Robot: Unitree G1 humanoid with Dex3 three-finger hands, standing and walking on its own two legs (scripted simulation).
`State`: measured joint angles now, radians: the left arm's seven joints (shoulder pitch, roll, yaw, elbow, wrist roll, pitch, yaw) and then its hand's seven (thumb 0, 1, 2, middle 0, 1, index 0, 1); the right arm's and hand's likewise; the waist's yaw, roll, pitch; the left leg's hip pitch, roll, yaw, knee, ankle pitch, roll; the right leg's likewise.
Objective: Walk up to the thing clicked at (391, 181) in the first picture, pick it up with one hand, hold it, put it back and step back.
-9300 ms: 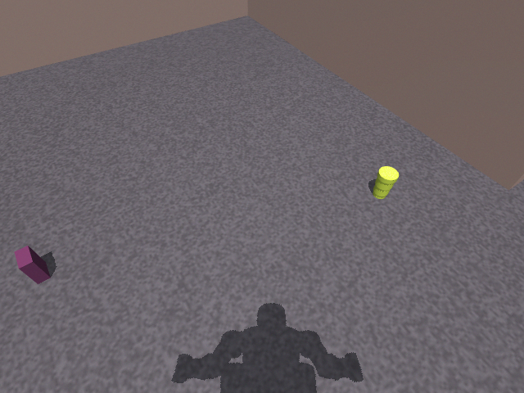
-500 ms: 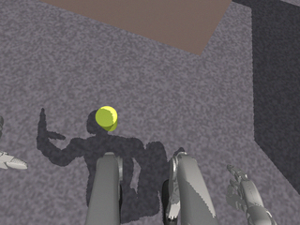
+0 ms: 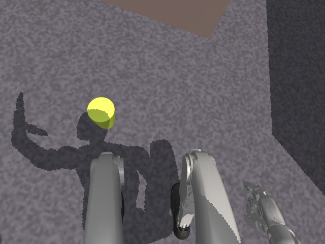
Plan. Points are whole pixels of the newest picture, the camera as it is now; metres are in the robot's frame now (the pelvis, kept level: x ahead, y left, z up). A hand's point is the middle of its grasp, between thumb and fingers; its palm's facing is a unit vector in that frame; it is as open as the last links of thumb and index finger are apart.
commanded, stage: go down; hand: left
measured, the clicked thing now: (104, 116) +0.49 +0.19 -0.36
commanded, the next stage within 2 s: approach in 0.72 s
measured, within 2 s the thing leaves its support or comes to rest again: neither
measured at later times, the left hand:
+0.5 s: hand out of the picture +0.39 +0.39 -0.04, palm faces +0.14 -0.99 -0.09, open 17.6 cm
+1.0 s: hand out of the picture +0.41 +0.39 -0.06, palm faces +0.14 -0.99 -0.07, open 17.7 cm
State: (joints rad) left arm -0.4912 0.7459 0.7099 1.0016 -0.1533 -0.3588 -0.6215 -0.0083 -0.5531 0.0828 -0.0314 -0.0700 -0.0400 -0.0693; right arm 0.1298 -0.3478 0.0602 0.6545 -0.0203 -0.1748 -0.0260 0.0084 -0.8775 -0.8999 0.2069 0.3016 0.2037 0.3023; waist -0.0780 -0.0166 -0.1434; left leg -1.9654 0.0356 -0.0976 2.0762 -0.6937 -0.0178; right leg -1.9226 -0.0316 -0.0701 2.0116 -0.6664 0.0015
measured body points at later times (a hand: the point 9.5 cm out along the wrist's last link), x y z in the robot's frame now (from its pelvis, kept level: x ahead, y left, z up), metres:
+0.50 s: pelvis -0.01 +0.00 -0.04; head +0.20 +0.06 +0.35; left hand +0.38 +0.44 -0.03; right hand +0.14 -0.28 -0.14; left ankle +0.08 +0.13 -0.41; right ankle +0.09 -0.13 -0.41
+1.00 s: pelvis -0.01 +0.00 -0.06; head +0.20 +0.07 +0.33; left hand +0.40 +0.45 -0.05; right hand +0.13 -0.28 -0.16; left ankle +0.08 +0.13 -0.41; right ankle +0.09 -0.13 -0.41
